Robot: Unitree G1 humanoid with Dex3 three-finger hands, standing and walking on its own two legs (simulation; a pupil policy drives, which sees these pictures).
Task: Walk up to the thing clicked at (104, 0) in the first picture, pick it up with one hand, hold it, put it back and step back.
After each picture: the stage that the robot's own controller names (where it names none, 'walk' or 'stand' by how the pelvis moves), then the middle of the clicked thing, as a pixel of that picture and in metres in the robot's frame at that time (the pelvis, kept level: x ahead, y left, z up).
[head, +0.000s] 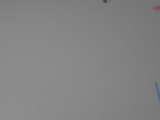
stand; out of the picture +2.34 -0.43 -0.72
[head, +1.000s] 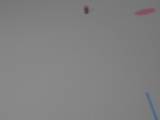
walk; (86, 9) +2.23 -0.02 -0.70
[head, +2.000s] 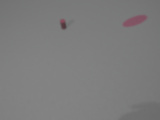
walk; (63, 24) +1.57 +0.28 -0.72
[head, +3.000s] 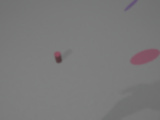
walk; (58, 57) +1.03 +0.28 -0.72
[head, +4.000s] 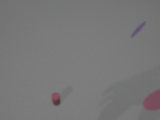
walk; (56, 99) +0.60 +0.19 -0.69
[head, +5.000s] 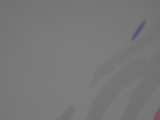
walk; out of the picture +0.34 +0.16 -0.69
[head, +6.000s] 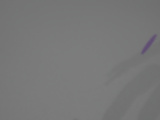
stand; out of the picture +0.31 +0.16 -0.72
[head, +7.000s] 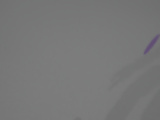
stand; out of the picture +0.33 +0.15 -0.73
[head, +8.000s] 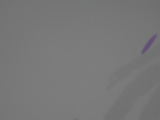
stand; out of the picture +0.32 +0.17 -0.73
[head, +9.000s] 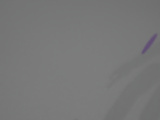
stand; out of the picture +0.30 +0.17 -0.73
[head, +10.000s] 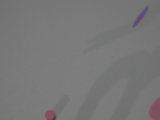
go down; (50, 116) +0.33 +0.17 -0.66
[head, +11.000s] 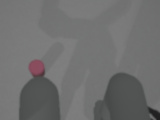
go down; (37, 69) +0.40 +0.18 -0.30
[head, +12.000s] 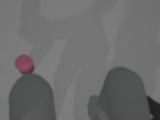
close in; (25, 65) +0.40 +0.19 -0.27
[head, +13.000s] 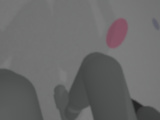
close in; out of the picture +0.40 +0.21 -0.22
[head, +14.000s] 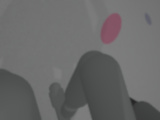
close; out of the picture +0.39 +0.22 -0.22
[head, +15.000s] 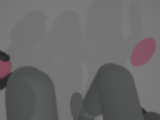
lift; out of the picture +0.33 +0.23 -0.16
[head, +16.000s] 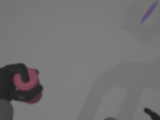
lift; (29, 87) +0.31 +0.17 +0.01
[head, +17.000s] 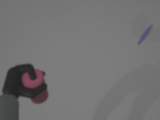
hold; (36, 87) +0.32 +0.16 +0.01
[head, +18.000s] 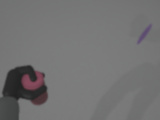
hold; (36, 88) +0.32 +0.17 +0.00
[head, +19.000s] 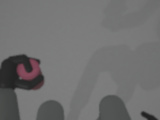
crouch; (32, 75) +0.36 +0.17 -0.07
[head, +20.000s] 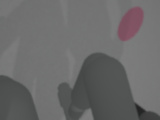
lower; out of the picture +0.41 +0.23 -0.22
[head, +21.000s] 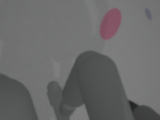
lower; out of the picture +0.42 +0.25 -0.23
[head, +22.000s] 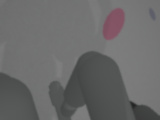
lower; out of the picture +0.41 +0.25 -0.23
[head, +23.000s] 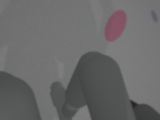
lower; out of the picture +0.41 +0.24 -0.23
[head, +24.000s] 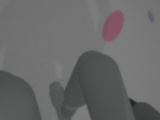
rest; out of the picture +0.41 +0.24 -0.23
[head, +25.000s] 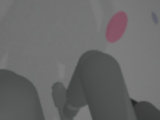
withdraw; out of the picture +0.39 +0.21 -0.23
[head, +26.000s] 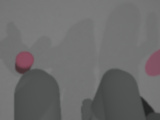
stand; (23, 63) +0.40 +0.18 -0.26
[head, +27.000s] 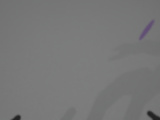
stand; out of the picture +0.33 +0.15 -0.64
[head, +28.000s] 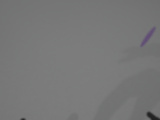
stand; out of the picture +0.33 +0.16 -0.67
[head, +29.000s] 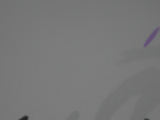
stand; out of the picture +0.33 +0.16 -0.67
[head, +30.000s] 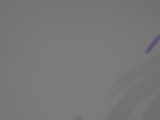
walk; out of the picture +0.35 +0.15 -0.72
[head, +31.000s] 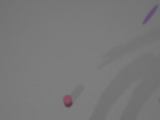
walk; (67, 101) +0.46 +0.10 -0.70
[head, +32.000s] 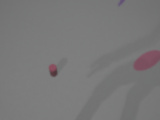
walk; (53, 70) +0.72 +0.22 -0.69
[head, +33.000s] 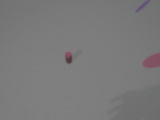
stand; (68, 57) +1.00 +0.16 -0.70
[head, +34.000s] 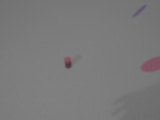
stand; (68, 62) +0.99 +0.14 -0.72
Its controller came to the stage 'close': yes
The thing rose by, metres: 0.72
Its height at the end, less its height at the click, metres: +0.00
